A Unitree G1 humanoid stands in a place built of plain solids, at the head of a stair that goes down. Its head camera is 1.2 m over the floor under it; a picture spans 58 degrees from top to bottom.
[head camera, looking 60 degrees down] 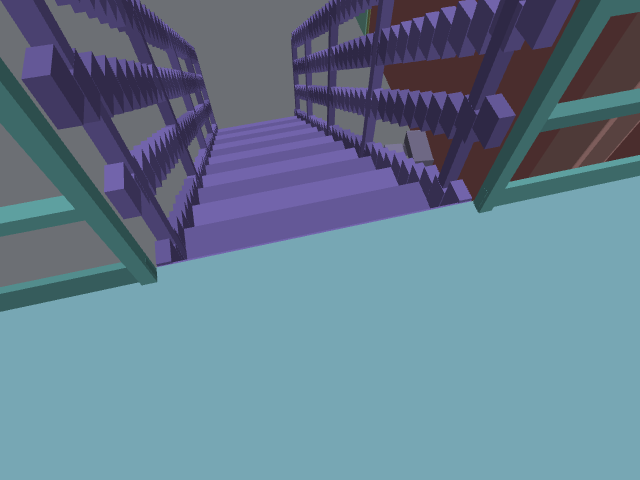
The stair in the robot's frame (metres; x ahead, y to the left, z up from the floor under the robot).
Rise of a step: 0.21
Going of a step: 0.26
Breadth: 1.05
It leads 14 degrees to the left of straight ahead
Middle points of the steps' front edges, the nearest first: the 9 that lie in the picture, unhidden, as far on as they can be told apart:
0.73 0.00 0.00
0.98 0.06 -0.21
1.23 0.12 -0.42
1.49 0.18 -0.64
1.74 0.24 -0.85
1.99 0.31 -1.06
2.25 0.37 -1.27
2.50 0.43 -1.48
2.76 0.49 -1.70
